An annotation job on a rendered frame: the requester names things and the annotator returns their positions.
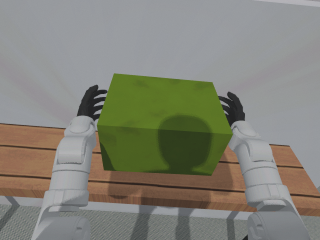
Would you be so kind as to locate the carton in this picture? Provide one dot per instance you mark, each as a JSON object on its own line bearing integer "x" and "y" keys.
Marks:
{"x": 162, "y": 125}

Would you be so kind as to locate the robot left upper arm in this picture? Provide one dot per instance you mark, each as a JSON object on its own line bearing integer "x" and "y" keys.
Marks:
{"x": 63, "y": 228}

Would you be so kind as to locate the robot right hand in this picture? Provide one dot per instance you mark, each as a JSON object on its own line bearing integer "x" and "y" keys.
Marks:
{"x": 235, "y": 109}

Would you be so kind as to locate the robot right forearm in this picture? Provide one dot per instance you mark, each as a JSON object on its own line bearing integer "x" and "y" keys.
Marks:
{"x": 264, "y": 188}

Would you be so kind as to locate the robot right upper arm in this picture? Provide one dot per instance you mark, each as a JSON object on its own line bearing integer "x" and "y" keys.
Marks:
{"x": 275, "y": 225}

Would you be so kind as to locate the robot left hand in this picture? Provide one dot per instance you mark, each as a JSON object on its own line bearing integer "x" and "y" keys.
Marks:
{"x": 88, "y": 101}

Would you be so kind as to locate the table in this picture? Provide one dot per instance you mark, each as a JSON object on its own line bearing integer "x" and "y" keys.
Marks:
{"x": 27, "y": 155}

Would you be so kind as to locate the robot left forearm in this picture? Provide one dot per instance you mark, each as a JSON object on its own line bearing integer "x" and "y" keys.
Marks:
{"x": 71, "y": 168}

